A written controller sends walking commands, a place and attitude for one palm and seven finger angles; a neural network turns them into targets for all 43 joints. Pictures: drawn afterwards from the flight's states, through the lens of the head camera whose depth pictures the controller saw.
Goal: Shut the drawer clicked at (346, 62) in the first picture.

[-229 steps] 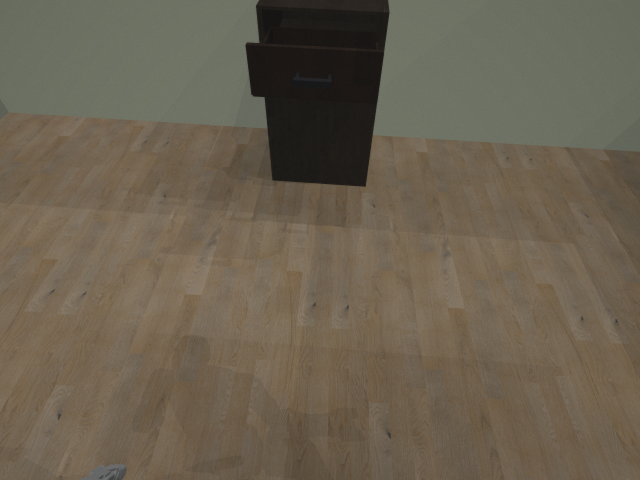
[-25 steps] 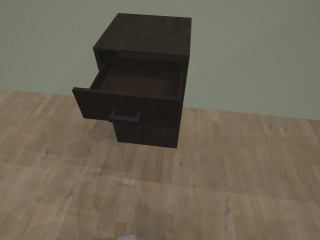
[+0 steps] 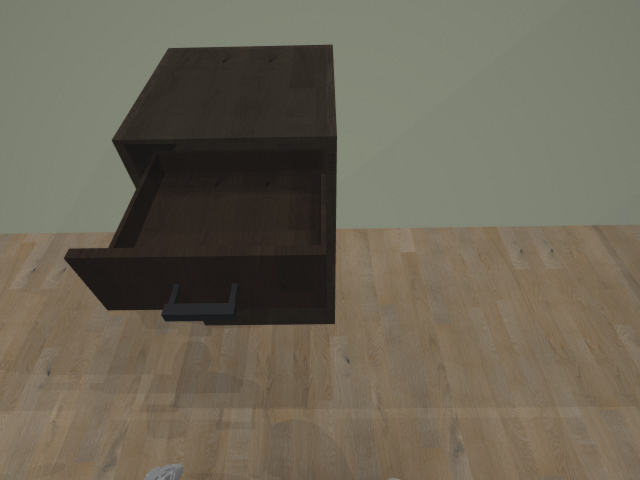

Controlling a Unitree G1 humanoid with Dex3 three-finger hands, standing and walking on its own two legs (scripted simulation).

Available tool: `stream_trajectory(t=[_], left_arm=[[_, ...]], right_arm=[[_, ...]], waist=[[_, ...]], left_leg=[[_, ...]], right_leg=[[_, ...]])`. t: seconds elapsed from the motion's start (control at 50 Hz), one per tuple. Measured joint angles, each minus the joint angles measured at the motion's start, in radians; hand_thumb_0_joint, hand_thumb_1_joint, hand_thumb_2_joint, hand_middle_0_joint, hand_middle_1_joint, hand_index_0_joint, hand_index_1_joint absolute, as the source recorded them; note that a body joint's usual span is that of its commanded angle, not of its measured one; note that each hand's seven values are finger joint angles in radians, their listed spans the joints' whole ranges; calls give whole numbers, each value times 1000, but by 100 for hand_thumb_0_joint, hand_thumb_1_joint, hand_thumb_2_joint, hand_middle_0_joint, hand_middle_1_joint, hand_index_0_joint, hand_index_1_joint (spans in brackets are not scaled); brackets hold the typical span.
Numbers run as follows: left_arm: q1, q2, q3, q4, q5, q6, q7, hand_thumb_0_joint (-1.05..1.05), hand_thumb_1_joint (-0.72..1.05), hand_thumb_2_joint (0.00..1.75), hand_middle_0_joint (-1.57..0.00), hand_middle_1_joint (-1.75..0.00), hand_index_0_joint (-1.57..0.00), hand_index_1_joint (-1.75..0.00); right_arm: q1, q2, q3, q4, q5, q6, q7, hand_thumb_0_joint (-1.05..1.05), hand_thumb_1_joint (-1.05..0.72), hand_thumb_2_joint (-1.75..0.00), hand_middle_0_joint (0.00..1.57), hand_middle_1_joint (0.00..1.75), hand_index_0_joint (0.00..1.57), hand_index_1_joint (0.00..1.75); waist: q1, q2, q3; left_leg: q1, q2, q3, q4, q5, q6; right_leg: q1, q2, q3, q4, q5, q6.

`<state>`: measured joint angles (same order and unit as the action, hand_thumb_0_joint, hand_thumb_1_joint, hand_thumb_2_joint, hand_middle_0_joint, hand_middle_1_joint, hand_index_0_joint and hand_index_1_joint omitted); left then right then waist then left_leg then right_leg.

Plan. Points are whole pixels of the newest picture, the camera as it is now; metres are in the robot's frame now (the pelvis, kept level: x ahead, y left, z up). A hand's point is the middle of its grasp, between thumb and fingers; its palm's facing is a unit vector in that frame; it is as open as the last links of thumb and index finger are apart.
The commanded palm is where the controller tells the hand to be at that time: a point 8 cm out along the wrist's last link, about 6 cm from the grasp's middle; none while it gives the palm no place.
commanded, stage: take the last steps up to it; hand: left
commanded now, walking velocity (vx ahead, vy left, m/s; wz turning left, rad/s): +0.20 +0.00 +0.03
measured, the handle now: (202, 301) +0.40 +0.21 -0.08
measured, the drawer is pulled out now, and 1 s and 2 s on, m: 0.30 0.30 0.30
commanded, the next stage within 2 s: come to a stop and stand still in 0.16 s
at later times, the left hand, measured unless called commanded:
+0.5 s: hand out of the picture +0.07 +0.17 -0.18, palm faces +0.10 -0.98 -0.15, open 7.3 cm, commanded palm none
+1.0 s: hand out of the picture +0.10 +0.13 -0.17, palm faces +0.03 -0.98 -0.21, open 7.3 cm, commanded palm none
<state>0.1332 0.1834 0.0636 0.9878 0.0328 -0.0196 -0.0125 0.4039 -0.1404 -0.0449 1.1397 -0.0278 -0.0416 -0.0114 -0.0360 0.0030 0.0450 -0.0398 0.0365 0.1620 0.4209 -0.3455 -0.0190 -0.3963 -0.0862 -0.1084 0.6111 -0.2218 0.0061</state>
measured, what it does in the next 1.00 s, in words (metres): steps on the spot: right foot, then left foot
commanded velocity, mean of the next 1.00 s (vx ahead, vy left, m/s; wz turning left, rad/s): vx -0.03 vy -0.02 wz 0.01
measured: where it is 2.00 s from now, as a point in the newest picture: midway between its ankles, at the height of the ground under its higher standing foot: outside the picture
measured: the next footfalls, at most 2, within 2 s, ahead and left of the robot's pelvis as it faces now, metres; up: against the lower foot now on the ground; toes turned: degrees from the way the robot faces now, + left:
right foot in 0.02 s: +0.13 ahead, -0.11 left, +0.00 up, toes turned -8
left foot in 0.40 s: +0.15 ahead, +0.11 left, +0.00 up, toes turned +2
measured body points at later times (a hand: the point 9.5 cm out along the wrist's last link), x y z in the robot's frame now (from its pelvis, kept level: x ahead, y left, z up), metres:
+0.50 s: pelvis +0.11 +0.01 +0.00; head +0.12 +0.03 +0.45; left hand +0.07 +0.22 -0.17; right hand +0.19 -0.22 -0.14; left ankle +0.15 +0.12 -0.73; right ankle +0.09 -0.11 -0.73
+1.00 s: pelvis +0.08 -0.05 +0.00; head +0.09 -0.06 +0.45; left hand +0.10 +0.18 -0.15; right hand +0.08 -0.28 -0.16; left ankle +0.11 +0.11 -0.73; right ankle +0.07 -0.13 -0.73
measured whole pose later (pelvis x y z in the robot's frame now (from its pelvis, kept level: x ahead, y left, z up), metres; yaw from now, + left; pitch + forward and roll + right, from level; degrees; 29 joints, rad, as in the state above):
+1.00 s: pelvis +0.08 -0.05 +0.00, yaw +0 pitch -2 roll +0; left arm 0.25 0.15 0.01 1.11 0.02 0.01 0.04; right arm 0.26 -0.18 -0.02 1.15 -0.01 0.02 -0.03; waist -0.01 0.02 0.02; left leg -0.23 0.07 -0.01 0.45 -0.20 -0.06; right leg -0.17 0.02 -0.08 0.48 -0.29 -0.05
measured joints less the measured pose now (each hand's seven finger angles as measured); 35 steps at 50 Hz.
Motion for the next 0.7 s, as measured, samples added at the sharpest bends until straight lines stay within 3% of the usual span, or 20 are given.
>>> stream_trajectory(t=[0.02, 0.08, 0.12, 0.16, 0.28, 0.34, 0.4, 0.44, 0.54, 0.64, 0.7], left_arm=[[-3, 1, -2, -6, 2, -12, 0, 1, 91, 90, -19, -29, -20, -30], [-9, -19, -11, -5, -4, -42, 8, 1, 91, 90, -20, -29, -20, -30], [10, -35, -17, 3, -9, -43, 15, 1, 91, 90, -20, -29, -20, -30], [39, -49, -16, 18, -12, -41, 27, 0, 91, 90, -20, -30, -20, -30], [111, -27, -13, 64, -6, -34, 35, -1, 95, 90, -20, -30, -20, -30], [144, -29, -22, 94, -6, -21, 34, 0, 94, 90, -20, -30, -20, -30], [176, -37, -32, 125, -13, -3, 39, 0, 92, 90, -20, -30, -20, -30], [179, -31, -37, 146, -16, 15, 45, 0, 92, 90, -20, -30, -20, -30], [179, -26, -46, 146, -17, 45, 44, 1, 91, 90, -20, -30, -20, -30], [155, -24, -31, 111, -10, 62, 44, 1, 91, 90, -20, -30, -20, -30], [141, -17, -22, 89, -10, 62, 48, 1, 91, 90, -20, -30, -20, -30]], right_arm=[[12, 2, 0, 4, 2, 2, 2, 0, -91, -90, 20, 30, 20, 29], [-9, -7, 2, 14, 11, 23, 5, 0, -91, -90, 20, 30, 20, 29], [-33, -14, -2, 9, 10, 29, 6, 0, -91, -90, 20, 30, 20, 29], [-62, -21, -6, -8, 8, 31, 5, 0, -91, -90, 20, 30, 19, 29], [-148, -25, -7, -61, 7, 26, 3, 0, -92, -90, 19, 30, 19, 29], [-188, -38, -1, -67, 11, 25, -2, 0, -93, -90, 19, 30, 19, 29], [-215, -45, 13, -69, 15, 14, -8, 0, -93, -90, 19, 30, 19, 29], [-233, -26, 23, -59, 16, 13, -14, 0, -93, -90, 19, 30, 19, 29], [-270, 18, 38, -69, 24, 24, -31, 0, -92, -90, 19, 30, 19, 29], [-311, 21, 20, -95, 20, 38, -37, -1, -92, -90, 20, 30, 20, 29], [-315, 7, 10, -101, 15, 48, -30, -1, -92, -90, 20, 30, 20, 29]], waist=[[0, 2, -1], [-1, 35, 20], [4, 43, 19], [7, 45, 12], [31, 28, -8], [55, 21, -6], [70, 27, -5], [78, -10, 2], [95, -64, 13], [82, -39, 38], [73, -16, 39]], left_leg=[[-16, 8, -4, 62, -40, -1], [-164, 27, -77, 440, -148, 26], [-265, 30, -99, 619, -106, 30], [-338, 42, -102, 664, -53, 23], [-401, 62, -86, 442, 18, -5], [-358, 50, -89, 293, 49, -11], [-261, 48, -100, 97, 202, -2], [-236, 30, -89, 93, 161, 23], [-205, -9, -56, 33, 161, 42], [-227, -3, -48, 15, 190, 41], [-247, 8, -51, 25, 199, 29]], right_leg=[[29, 7, -3, -42, 24, -18], [43, 34, -31, 2, -2, -60], [83, 47, -43, -39, -9, -64], [124, 58, -50, -102, 9, -60], [205, 73, -59, -217, 30, -61], [231, 78, -53, -224, 16, -48], [238, 93, -49, -175, -28, -30], [245, 73, -40, -146, -53, -16], [216, 41, 17, -78, -128, 6], [109, 50, 68, 155, -252, 14], [95, 49, 71, 162, -249, 14]])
